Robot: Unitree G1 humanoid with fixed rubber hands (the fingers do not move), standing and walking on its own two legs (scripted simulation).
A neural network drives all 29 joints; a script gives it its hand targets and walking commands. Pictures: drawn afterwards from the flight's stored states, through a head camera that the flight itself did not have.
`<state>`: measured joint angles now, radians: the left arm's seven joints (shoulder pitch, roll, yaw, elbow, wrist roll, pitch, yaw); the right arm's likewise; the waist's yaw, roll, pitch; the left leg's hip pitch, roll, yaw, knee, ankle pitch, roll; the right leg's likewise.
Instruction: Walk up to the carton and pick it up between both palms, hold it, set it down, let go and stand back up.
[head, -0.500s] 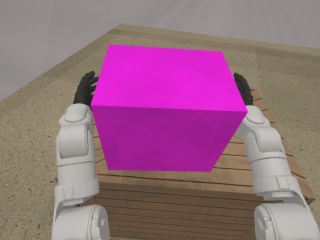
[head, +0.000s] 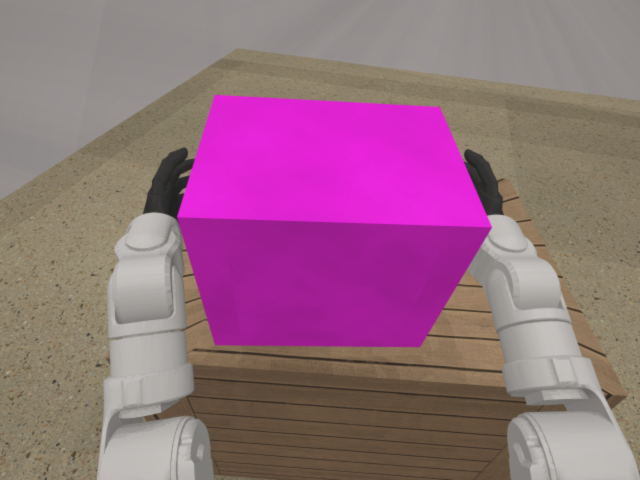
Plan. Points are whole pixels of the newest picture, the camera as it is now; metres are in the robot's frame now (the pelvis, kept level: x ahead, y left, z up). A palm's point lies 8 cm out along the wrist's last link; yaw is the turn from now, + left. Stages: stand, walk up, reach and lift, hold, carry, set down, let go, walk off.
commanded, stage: hold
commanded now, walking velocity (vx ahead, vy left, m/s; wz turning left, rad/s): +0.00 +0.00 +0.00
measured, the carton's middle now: (324, 229) +0.38 +0.01 +0.15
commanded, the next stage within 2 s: none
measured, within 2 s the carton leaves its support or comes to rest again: neither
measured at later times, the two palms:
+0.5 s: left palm (167, 213) +0.35 +0.19 +0.20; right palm (485, 213) +0.35 -0.18 +0.20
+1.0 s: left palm (167, 212) +0.35 +0.19 +0.20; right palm (484, 215) +0.35 -0.18 +0.19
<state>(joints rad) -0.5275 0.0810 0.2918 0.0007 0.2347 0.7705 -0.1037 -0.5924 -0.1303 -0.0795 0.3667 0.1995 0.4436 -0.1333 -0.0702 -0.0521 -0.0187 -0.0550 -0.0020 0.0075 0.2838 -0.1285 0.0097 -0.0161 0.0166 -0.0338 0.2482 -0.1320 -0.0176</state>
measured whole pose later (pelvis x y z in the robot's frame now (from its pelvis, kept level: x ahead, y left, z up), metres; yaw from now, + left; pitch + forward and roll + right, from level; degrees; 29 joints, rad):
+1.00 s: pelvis +0.00 +0.00 +0.00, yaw -1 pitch -6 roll +0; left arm -0.56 0.08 0.30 0.03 0.25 0.77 -0.11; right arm -0.61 -0.13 -0.09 0.39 0.19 0.44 -0.13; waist -0.06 -0.05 -0.02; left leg -0.05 0.00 0.02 0.27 -0.12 0.01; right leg -0.02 0.02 -0.02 0.25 -0.13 -0.02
